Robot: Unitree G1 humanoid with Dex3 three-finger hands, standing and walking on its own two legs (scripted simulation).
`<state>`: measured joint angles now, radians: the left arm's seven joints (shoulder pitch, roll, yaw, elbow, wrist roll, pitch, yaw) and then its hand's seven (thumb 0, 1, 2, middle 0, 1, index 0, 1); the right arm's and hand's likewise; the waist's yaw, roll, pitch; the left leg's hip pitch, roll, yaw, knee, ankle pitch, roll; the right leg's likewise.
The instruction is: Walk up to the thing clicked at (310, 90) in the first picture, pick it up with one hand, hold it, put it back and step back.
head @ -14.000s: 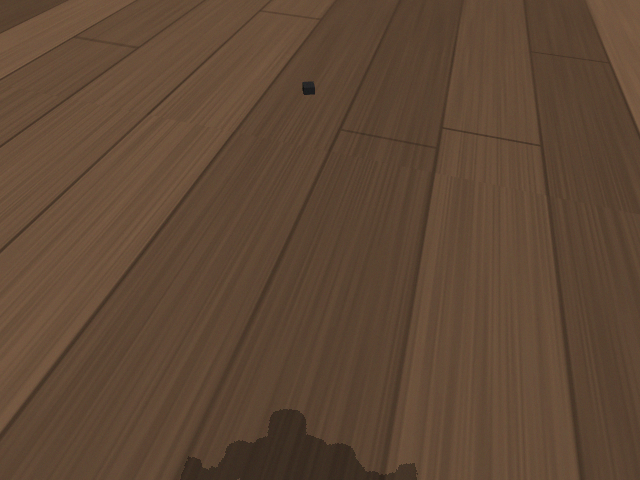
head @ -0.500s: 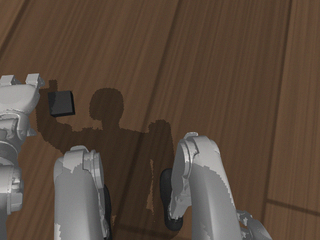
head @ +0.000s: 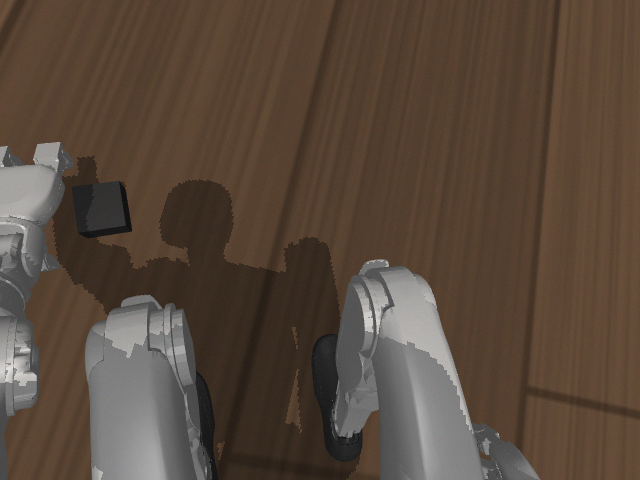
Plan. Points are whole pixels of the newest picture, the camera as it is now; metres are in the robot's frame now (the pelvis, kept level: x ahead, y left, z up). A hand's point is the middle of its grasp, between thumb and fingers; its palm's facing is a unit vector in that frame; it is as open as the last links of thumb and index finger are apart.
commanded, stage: approach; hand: left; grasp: from above
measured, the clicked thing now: (103, 209) +0.48 +0.24 -0.31
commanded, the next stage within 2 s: close in in 0.34 s
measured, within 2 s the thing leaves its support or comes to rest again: neither
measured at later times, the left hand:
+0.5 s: hand (100, 174) +0.50 +0.22 -0.20, palm faces -0.41 -0.03 -0.91, open 13.6 cm
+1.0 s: hand (97, 215) +0.45 +0.23 -0.25, palm faces -0.46 -0.05 -0.89, open 14.0 cm
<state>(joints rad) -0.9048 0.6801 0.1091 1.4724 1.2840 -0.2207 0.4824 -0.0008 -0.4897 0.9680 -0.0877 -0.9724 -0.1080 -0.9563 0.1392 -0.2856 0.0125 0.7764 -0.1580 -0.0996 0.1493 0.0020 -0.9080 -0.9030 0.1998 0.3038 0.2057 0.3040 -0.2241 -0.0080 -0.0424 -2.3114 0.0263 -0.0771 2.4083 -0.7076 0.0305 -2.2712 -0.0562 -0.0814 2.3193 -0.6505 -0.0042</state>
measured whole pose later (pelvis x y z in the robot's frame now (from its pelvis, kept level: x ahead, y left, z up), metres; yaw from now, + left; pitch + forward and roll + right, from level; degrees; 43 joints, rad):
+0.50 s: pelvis +0.00 +0.00 -0.01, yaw -2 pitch +35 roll -7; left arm -1.05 0.68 0.13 1.57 1.29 -0.09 0.54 0.00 -0.42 0.90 -0.11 -1.00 -0.16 -0.95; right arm 0.18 -0.31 0.08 0.73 -0.17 -0.12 0.21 0.00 -0.91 -0.89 0.20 0.30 0.20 0.30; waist -0.34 0.03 0.01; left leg -2.34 0.04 -0.10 2.44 -0.73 0.03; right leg -2.30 -0.04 -0.10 2.33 -0.65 0.00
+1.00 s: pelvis +0.00 +0.00 -0.03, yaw -3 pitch +31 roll -10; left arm -1.02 0.76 0.06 1.69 1.38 -0.26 0.63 0.00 -0.47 0.93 -0.11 -0.93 -0.13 -0.91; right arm 0.11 -0.31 0.11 0.76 -0.23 -0.17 0.23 0.00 -0.91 -0.90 0.20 0.30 0.20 0.30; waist -0.33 -0.07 0.04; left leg -2.36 0.03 -0.14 2.52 -0.72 0.03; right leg -2.29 -0.04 -0.13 2.38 -0.64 0.01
